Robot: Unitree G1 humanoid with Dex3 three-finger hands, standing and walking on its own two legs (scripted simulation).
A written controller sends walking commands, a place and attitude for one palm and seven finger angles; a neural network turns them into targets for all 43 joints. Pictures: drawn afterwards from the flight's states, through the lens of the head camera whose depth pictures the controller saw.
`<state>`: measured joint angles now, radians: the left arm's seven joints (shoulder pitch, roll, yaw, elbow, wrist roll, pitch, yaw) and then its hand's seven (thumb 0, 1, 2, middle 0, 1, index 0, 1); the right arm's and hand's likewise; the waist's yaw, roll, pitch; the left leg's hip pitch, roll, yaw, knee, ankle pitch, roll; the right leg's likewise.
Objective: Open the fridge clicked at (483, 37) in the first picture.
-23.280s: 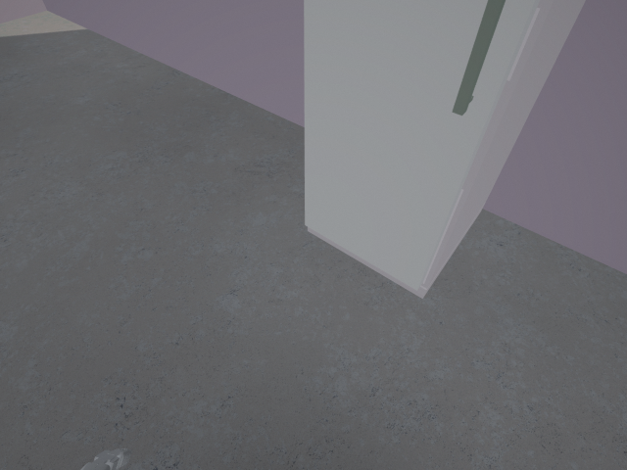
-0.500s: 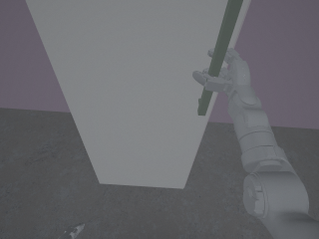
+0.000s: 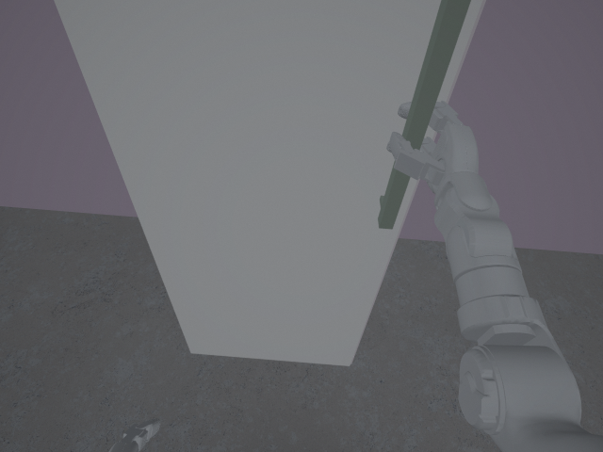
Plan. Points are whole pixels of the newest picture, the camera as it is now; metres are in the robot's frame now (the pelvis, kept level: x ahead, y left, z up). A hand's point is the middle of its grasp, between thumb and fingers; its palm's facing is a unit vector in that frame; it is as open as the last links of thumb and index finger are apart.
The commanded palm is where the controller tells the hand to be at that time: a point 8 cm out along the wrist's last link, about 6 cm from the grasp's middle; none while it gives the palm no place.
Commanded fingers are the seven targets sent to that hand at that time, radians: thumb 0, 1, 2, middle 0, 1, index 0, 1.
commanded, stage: grip the handle and tug to test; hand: right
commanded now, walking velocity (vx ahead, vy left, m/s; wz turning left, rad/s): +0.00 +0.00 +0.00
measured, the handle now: (417, 104) +0.50 -0.08 +0.25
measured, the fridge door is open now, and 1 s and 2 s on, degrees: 0 1 27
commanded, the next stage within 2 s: pull the door a little, standing still in 0.46 s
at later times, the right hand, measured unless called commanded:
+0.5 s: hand (403, 156) +0.44 -0.07 +0.21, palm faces -0.05 +1.00 +0.03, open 6.5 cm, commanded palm +0.39 -0.13 +0.21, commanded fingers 0.00 -0.90 -0.90 0.45 1.40 0.45 1.40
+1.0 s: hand (402, 163) +0.43 -0.07 +0.20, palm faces -0.07 +1.00 +0.01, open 6.7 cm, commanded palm +0.36 -0.12 +0.21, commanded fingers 0.00 -0.90 -0.90 0.45 1.40 0.45 1.40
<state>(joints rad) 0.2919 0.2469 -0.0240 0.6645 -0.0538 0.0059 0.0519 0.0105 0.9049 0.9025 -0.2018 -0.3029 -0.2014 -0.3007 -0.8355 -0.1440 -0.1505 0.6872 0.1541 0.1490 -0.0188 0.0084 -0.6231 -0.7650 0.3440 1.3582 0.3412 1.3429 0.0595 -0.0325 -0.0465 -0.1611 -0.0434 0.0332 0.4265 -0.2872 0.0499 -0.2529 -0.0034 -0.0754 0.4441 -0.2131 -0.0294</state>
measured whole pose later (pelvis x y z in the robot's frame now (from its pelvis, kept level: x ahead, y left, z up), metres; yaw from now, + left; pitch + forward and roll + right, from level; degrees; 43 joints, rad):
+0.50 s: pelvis +0.01 +0.01 +0.00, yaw +1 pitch +1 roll -1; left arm 0.26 0.25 -0.03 0.62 -0.06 0.05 0.04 0.01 0.90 0.90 -0.20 -0.30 -0.20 -0.30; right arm -0.69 -0.14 -0.15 0.47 0.16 0.23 -0.03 0.01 -0.69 -0.72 0.28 1.34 0.27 1.31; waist 0.06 -0.04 -0.06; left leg -0.12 -0.05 0.02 0.40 -0.30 0.06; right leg -0.21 -0.01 -0.09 0.41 -0.22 -0.02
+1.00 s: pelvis +0.05 +0.01 +0.00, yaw +2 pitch +2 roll -1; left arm 0.20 0.23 -0.04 0.55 -0.04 0.11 0.00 0.01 0.91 0.90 -0.20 -0.30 -0.20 -0.30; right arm -0.43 -0.12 -0.10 0.08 0.18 0.34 -0.04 0.00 -0.70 -0.74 0.26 1.33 0.21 1.29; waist 0.02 -0.04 -0.09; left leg -0.09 -0.04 0.01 0.42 -0.31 0.04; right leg -0.17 0.01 -0.04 0.42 -0.24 -0.02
